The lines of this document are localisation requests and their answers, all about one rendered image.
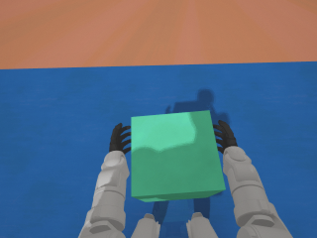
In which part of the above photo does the left robot thigh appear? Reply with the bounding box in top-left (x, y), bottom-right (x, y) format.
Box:
top-left (131, 217), bottom-right (160, 238)

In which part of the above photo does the robot right forearm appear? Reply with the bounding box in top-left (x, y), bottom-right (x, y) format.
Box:
top-left (223, 146), bottom-right (292, 236)

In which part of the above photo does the robot right hand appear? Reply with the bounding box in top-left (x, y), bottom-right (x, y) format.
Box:
top-left (213, 120), bottom-right (238, 155)

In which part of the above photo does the carton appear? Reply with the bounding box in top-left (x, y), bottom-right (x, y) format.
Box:
top-left (131, 110), bottom-right (226, 202)

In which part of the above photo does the right robot thigh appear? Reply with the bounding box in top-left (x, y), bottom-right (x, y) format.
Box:
top-left (186, 216), bottom-right (218, 238)

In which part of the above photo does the robot thigh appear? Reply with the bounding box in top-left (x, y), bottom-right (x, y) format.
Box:
top-left (186, 216), bottom-right (218, 238)
top-left (131, 217), bottom-right (160, 238)

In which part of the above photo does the robot left hand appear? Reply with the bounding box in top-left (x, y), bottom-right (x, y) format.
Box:
top-left (109, 123), bottom-right (132, 155)

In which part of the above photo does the robot right upper arm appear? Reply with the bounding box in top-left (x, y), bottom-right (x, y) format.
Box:
top-left (236, 224), bottom-right (293, 238)

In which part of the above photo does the robot left forearm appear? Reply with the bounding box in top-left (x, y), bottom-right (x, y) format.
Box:
top-left (78, 151), bottom-right (130, 238)

